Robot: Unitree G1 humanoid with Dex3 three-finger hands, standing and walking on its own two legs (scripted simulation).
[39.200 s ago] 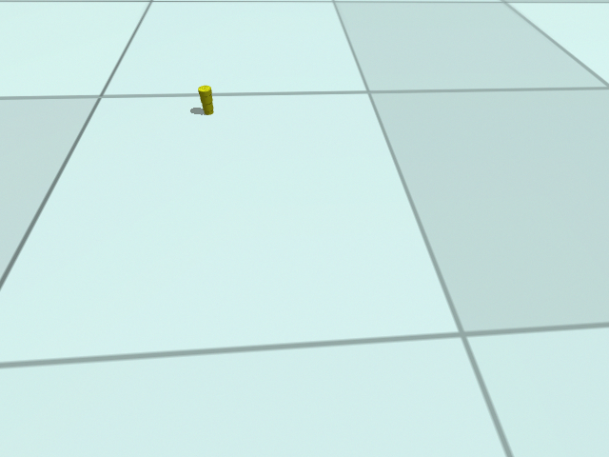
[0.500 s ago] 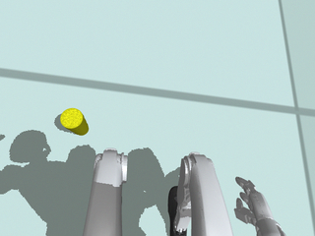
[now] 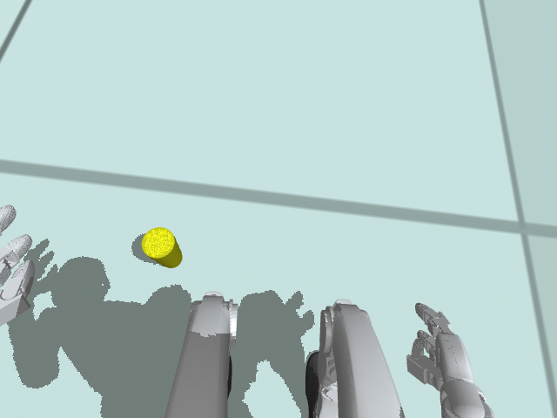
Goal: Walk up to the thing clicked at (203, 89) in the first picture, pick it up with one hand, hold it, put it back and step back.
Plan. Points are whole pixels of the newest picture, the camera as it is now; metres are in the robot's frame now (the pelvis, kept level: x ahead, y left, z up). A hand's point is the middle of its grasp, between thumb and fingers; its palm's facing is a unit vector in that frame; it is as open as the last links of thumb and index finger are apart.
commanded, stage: stand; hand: left
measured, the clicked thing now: (165, 250) +0.43 +0.29 -0.44
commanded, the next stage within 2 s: none
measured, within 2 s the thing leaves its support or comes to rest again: neither
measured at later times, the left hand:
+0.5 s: hand (57, 332) +0.22 +0.19 +0.15, palm faces +0.09 -0.98 -0.20, open 7.4 cm
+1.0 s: hand (57, 342) +0.21 +0.19 +0.15, palm faces +0.12 -0.97 -0.20, open 7.4 cm
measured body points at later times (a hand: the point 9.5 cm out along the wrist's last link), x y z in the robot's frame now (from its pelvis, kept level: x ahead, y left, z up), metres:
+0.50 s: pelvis +0.06 +0.00 +0.19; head +0.08 +0.02 +0.64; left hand +0.21 +0.24 +0.16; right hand +0.23 -0.24 +0.13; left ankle +0.07 +0.12 -0.49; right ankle +0.07 -0.13 -0.49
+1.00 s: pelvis +0.06 +0.00 +0.19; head +0.08 +0.01 +0.64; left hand +0.21 +0.24 +0.17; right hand +0.24 -0.23 +0.14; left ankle +0.07 +0.12 -0.49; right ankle +0.07 -0.13 -0.49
